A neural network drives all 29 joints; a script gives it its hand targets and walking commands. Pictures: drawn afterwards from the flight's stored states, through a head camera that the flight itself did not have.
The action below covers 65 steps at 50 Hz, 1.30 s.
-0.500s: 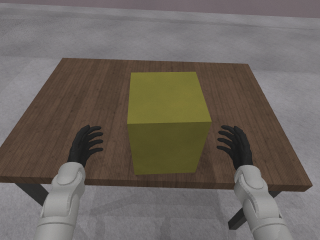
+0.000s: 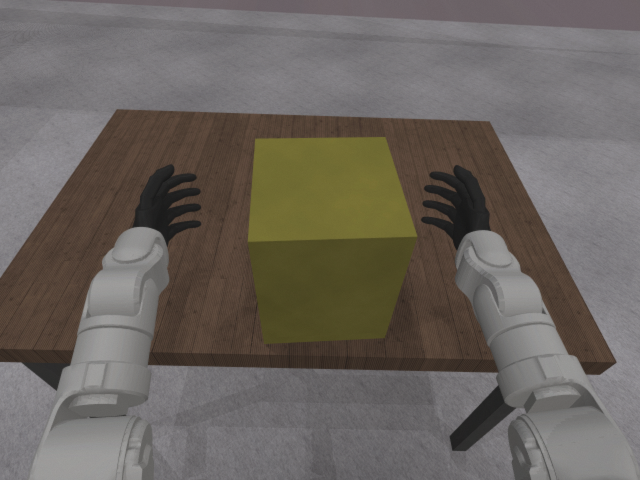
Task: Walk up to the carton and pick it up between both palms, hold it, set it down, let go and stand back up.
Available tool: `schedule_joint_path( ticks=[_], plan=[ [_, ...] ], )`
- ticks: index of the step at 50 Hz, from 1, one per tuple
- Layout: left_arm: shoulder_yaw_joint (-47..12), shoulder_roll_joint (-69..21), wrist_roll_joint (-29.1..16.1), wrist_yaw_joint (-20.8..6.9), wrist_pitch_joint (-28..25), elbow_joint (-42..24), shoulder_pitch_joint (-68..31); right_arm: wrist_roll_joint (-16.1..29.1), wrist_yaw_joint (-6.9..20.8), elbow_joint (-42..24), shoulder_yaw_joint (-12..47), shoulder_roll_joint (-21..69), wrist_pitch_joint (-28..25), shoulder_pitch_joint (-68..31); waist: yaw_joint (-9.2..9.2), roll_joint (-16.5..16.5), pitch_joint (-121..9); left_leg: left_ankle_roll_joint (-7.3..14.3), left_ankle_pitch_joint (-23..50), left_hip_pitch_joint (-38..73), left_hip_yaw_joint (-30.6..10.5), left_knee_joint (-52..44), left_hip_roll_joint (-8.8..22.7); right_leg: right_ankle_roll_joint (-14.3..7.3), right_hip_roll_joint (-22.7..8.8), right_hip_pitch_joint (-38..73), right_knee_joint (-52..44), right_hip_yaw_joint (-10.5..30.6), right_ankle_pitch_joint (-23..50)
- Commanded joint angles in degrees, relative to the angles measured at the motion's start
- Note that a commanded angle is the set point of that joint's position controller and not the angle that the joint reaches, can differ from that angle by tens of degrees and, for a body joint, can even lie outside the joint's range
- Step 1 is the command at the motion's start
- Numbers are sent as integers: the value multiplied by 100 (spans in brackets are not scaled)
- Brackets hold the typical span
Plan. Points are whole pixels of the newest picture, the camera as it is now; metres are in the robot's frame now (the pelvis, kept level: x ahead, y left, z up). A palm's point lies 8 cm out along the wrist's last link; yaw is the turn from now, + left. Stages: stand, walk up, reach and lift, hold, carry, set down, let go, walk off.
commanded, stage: reach and lift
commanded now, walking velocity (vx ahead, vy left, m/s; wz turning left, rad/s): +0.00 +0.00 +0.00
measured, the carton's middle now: (323, 243) +0.47 +0.01 +0.01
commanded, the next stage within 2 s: none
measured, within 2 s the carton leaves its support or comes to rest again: neither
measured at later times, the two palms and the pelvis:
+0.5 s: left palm (158, 161) +0.44 +0.21 +0.18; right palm (461, 163) +0.45 -0.16 +0.18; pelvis +0.00 +0.00 +0.00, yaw +1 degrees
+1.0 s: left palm (176, 207) +0.44 +0.21 +0.11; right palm (441, 204) +0.44 -0.15 +0.12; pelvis -0.01 -0.01 -0.01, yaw +2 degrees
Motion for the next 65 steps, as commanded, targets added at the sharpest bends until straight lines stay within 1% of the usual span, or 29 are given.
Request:
schedule_joint_path(
  ticks=[1, 7, 13, 15, 17, 24, 28, 30, 34, 38, 40, 43, 45, 46, 47, 48, 50, 52, 54, 58, 60, 64, 65],
  plan=[
    [58, 761, -23, 43, -248, -524, -2670, -4, 22, -395, -232, -724, -144, -2483, -53, 268, -2271, -121, 1853, 377, -132, 12, 12, 169, -41, 1081, 123, 176, 1584],
    [-31, 910, -60, 121, -368, 120, -3470, 14, 51, 253, -279, -836, -124, -3251, -78, 376, -2672, -169, 2019, 320, -161, 129, 1, 173, -43, 1054, 174, 142, 1777],
    [-159, 996, -127, 143, -520, 989, -4128, 11, 62, 998, -267, -903, -108, -3926, -84, 345, -2836, -191, 2002, 170, -196, 152, 2, 192, -59, 1006, 199, 113, 1895],
    [-242, 993, -157, 162, -575, 1212, -4395, -8, 63, 1237, -313, -956, -125, -4173, -127, 397, -2872, -236, 2052, 191, -215, 177, 19, 180, -43, 899, 202, 76, 1897],
    [-314, 1026, -209, 188, -637, 1489, -4645, 12, 81, 1485, -287, -980, -127, -4403, -123, 412, -2919, -249, 2092, 202, -226, 215, 32, 164, -40, 800, 195, 55, 1859],
    [-526, 1153, -413, 228, -862, 2298, -5416, 22, 91, 2091, -303, -1095, -161, -5161, -144, 387, -3265, -312, 2241, 111, -241, 298, 56, 174, -40, 651, 258, -11, 2034],
    [-593, 1249, -480, 232, -975, 2780, -5729, 38, 87, 2406, -260, -1085, -143, -5473, -141, 339, -3364, -303, 2201, -63, -238, 289, 49, 197, -71, 688, 307, 3, 2173],
    [-669, 1243, -514, 230, -1054, 2961, -5893, 41, 86, 2582, -267, -1062, -154, -5564, -174, 417, -3419, -338, 2216, -106, -237, 300, 50, 189, -84, 637, 325, -1, 2214],
    [-736, 1220, -517, 168, -1256, 3476, -5887, 19, 86, 2952, -227, -979, -200, -5538, -203, 410, -3369, -348, 2191, -171, -245, 285, 47, 175, -101, 592, 314, -12, 2185],
    [-707, 1155, -403, 57, -1618, 3958, -5561, -55, 76, 3184, -188, -782, -390, -5202, -202, 374, -3204, -326, 2095, -385, -227, 226, 17, 169, -139, 679, 326, 14, 2158],
    [-683, 1091, -307, 13, -1854, 4087, -5397, -130, 76, 3241, -216, -692, -553, -4999, -202, 421, -3140, -341, 2068, -458, -217, 201, 11, 158, -149, 648, 335, -1, 2086],
    [-651, 1045, -265, -23, -2290, 4243, -5318, -297, 93, 3149, -297, -559, -859, -4874, -192, 387, -3201, -336, 1889, -709, -181, 192, -3, 151, -194, 623, 387, -12, 1941],
    [-691, 1006, -302, 3, -2598, 4176, -5446, -458, 108, 2973, -461, -542, -1106, -4914, -222, 446, -3446, -386, 1877, -779, -172, 251, 15, 129, -196, 477, 461, -50, 1873],
    [-491, 1053, -272, 59, -2902, 4017, -5414, -505, 99, 2484, -491, -437, -1307, -4897, -33, 458, -3968, -416, 1995, -875, -33, 330, -41, 169, -205, 432, 534, 44, 1806],
    [-567, 1037, -314, 90, -3083, 4068, -5508, -568, 104, 2488, -536, -437, -1417, -4987, -101, 430, -4150, -405, 1961, -971, -46, 360, -19, 179, -212, 480, 644, 25, 1878],
    [-535, 1060, -309, 90, -3205, 4121, -5546, -690, 109, 2531, -584, -364, -1488, -4998, -84, 393, -4184, -389, 1904, -1151, -24, 386, -51, 184, -248, 632, 695, 41, 1917],
    [-545, 1049, -309, 77, -3404, 4337, -5540, -806, 144, 2709, -644, -366, -1603, -4953, -162, 345, -4097, -356, 1585, -1460, -34, 335, -35, 179, -309, 649, 809, 86, 1915],
    [-640, 982, -381, 69, -3612, 4498, -5579, -876, 168, 2843, -695, -364, -1756, -4878, -219, 397, -4238, -365, 1468, -1588, -35, 364, -13, 152, -342, 493, 882, 100, 1877],
    [-698, 945, -434, 75, -3794, 4652, -5590, -941, 184, 2978, -721, -357, -1907, -4818, -257, 428, -4409, -391, 1521, -1580, -39, 468, -1, 142, -344, 351, 947, 82, 1917],
    [-714, 891, -398, 54, -4025, 5102, -5411, -936, 198, 3403, -658, -330, -2134, -4693, -287, 366, -4323, -390, 1575, -1776, -59, 579, 7, 150, -356, 226, 1053, 75, 1979],
    [-724, 847, -382, 64, -4119, 5253, -5381, -855, 225, 3532, -602, -364, -2245, -4700, -229, 414, -4281, -420, 1645, -1807, -60, 611, 28, 133, -346, 53, 1086, 44, 1882],
    [-766, 691, -436, 169, -4233, 5292, -5503, -660, 321, 3570, -488, -467, -2407, -4820, -108, 554, -4512, -540, 2094, -1368, -64, 862, 75, 81, -260, -526, 1067, -61, 1644],
    [-930, 755, -497, 126, -4183, 5402, -5575, -627, 280, 3713, -515, -406, -2425, -4789, -371, 423, -4455, -487, 2047, -1426, -175, 979, 80, 107, -258, -550, 1088, -77, 1775]
  ],
)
